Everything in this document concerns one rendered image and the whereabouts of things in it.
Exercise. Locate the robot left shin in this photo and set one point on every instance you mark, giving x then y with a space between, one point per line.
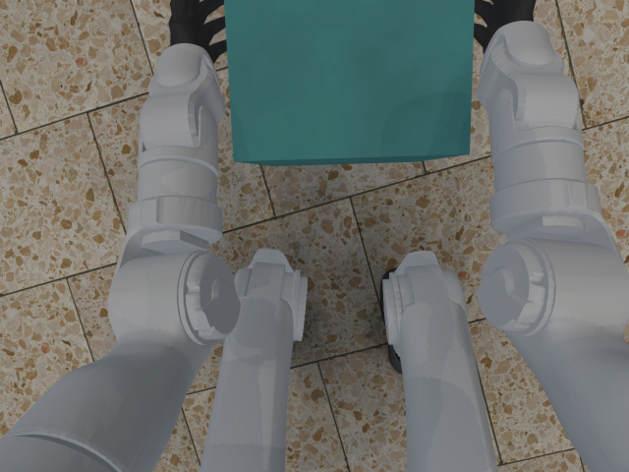
243 276

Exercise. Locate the carton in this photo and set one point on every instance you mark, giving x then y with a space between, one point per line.
316 82

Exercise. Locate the robot right hand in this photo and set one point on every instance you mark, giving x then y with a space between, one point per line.
501 13

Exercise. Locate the left robot upper arm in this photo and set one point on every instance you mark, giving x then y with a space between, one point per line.
117 414

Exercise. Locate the robot left forearm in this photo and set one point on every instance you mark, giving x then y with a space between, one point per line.
176 209

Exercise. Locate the robot right foot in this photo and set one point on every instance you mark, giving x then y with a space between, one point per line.
393 356

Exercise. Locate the right robot upper arm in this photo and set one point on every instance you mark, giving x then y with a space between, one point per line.
564 306

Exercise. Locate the robot right forearm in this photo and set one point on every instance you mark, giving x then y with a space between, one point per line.
536 142

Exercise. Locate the robot left hand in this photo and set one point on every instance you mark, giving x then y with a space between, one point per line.
187 25

